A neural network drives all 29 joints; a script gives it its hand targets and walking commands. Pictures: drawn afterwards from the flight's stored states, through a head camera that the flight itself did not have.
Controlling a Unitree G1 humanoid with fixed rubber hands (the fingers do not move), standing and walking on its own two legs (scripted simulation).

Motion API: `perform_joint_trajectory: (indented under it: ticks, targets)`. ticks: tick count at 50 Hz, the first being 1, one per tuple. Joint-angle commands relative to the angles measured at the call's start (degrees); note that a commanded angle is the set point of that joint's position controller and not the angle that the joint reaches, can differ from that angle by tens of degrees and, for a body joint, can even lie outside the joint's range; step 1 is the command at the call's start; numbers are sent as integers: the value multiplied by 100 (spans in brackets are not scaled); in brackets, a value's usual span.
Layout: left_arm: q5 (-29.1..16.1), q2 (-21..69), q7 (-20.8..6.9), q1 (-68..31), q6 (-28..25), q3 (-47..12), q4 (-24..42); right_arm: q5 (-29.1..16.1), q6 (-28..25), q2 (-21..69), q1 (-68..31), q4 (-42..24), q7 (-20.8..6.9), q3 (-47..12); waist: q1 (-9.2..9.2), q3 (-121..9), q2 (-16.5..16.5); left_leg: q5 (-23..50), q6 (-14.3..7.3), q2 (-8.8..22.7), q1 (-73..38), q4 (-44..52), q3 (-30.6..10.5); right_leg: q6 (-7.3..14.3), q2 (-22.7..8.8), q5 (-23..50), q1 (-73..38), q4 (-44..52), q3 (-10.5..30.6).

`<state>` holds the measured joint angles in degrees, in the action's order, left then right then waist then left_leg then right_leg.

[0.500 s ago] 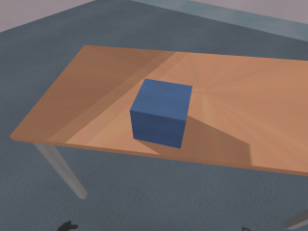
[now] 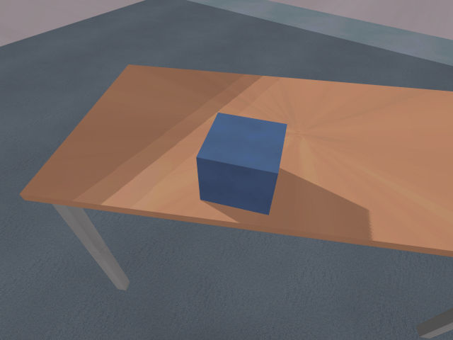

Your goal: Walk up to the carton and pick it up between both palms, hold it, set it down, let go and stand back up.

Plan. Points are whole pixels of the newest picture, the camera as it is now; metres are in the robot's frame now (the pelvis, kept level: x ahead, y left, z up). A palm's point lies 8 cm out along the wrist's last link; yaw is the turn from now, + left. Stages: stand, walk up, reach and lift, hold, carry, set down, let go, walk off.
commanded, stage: stand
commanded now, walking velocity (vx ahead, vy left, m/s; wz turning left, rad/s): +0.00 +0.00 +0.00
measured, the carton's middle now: (242, 162) +0.50 -0.03 +0.02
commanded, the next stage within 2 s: none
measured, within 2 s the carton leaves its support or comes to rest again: neither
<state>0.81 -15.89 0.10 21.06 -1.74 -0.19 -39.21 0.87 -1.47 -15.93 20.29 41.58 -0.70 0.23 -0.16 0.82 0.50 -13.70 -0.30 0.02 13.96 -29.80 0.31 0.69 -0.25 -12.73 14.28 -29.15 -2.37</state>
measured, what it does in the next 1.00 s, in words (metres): stands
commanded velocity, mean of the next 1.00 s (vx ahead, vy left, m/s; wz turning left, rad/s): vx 0.00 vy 0.00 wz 0.00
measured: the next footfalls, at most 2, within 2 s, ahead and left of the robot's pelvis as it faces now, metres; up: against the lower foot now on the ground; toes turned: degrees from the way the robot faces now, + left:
none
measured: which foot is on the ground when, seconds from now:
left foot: down 0.00-1.00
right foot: down 0.00-1.00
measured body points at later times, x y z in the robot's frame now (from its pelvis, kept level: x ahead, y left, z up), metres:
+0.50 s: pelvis +0.01 +0.00 +0.00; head +0.01 -0.01 +0.45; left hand +0.09 +0.26 -0.11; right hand +0.10 -0.27 -0.12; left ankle +0.03 +0.12 -0.74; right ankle +0.03 -0.11 -0.74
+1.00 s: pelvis +0.02 -0.01 +0.00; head +0.01 -0.02 +0.45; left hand +0.10 +0.25 -0.11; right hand +0.10 -0.28 -0.12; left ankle +0.03 +0.12 -0.74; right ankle +0.03 -0.11 -0.74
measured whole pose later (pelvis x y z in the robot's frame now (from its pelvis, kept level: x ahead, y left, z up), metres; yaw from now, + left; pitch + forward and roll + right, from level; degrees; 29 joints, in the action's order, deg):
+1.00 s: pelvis +0.02 -0.01 +0.00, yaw +1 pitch -2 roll +0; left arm 0.3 -15.8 0.6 19.1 -1.1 -0.7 -40.7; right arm 0.7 -0.6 -16.2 19.0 42.1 0.3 0.2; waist 0.1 0.9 1.0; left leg -14.3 1.1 0.6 12.7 -28.6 -1.5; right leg 1.7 0.5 -14.0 13.0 -28.6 -3.1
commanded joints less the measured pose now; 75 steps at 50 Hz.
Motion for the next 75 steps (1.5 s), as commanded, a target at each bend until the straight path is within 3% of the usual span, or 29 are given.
perform_joint_trajectory:
  ticks: [1,9,10,24,29,32,41,44,46,51,75]
  targets:
    - [-15,-703,24,99,-71,170,332,-10,-63,-673,97,-345,32,153,3,240,-25,-364,-156,527,308,676,-713,104,-547,-344,89,604,744]
    - [-25,-727,35,106,-62,149,275,-21,-52,-681,86,-329,49,126,2,176,-7,-69,-147,523,213,614,-702,112,-564,-97,34,575,735]
    - [-9,-742,40,73,-55,141,264,-32,-49,-723,54,-370,61,162,26,161,125,-168,-159,501,270,677,-737,95,-534,-160,14,568,739]
    - [-38,-753,62,2,-41,134,236,-24,-16,-666,11,-368,90,161,20,5,-156,276,-145,510,42,537,-712,94,-565,199,-81,566,690]
    - [-34,-730,70,31,-10,127,210,-26,3,-704,-1,-357,106,173,-5,135,58,216,-124,497,126,585,-730,110,-566,135,-53,592,709]
    - [-54,-781,75,-42,-6,149,226,-29,11,-651,13,-325,102,166,23,188,-94,160,-107,493,150,594,-750,128,-566,45,-8,630,731]
    - [-51,-765,69,-68,-24,150,198,-13,-5,-664,-3,-319,121,174,39,-57,-29,531,-98,504,-74,506,-702,147,-576,378,-152,603,718]
    - [-42,-772,68,-62,-19,171,197,-29,2,-659,-40,-311,124,194,7,-47,39,415,-91,492,-31,555,-705,126,-576,337,-141,598,707]
    - [-57,-720,63,-41,-16,152,174,-23,21,-632,62,-234,118,136,18,26,-194,227,-80,493,-47,507,-653,153,-595,114,-70,723,717]
    - [-67,-743,58,-100,0,168,173,-11,31,-646,85,-200,116,133,32,273,-120,81,-59,470,18,553,-655,159,-598,-276,138,860,781]
    - [-58,-701,65,-22,21,175,-3,-34,8,-684,147,-77,151,109,-2,169,-26,263,-77,506,51,612,-696,137,-551,71,-102,739,716]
